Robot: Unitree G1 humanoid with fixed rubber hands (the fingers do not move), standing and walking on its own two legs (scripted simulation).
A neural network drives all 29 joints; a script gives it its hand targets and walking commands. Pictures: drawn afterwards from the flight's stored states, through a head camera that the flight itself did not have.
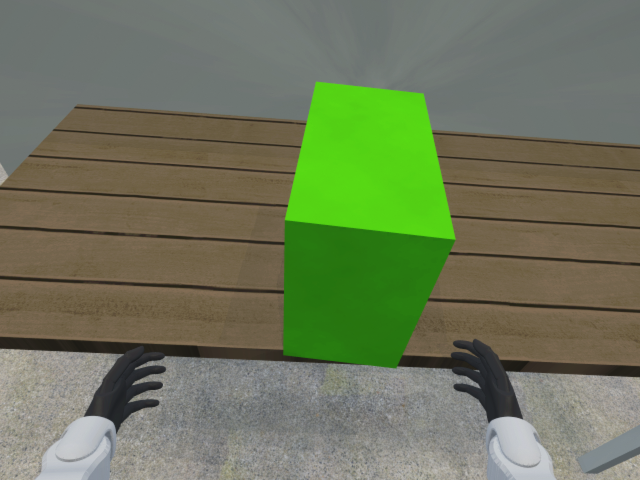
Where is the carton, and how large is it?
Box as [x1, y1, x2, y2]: [283, 82, 455, 367]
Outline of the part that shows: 316,82 285,217 283,354 387,367 396,367 455,239 423,94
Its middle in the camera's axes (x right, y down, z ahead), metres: +0.05 -0.02 +0.58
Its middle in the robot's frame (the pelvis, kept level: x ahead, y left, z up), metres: +0.47 -0.03 +0.08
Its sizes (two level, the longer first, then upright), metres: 0.315 0.166 0.271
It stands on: a table, 0.71 m high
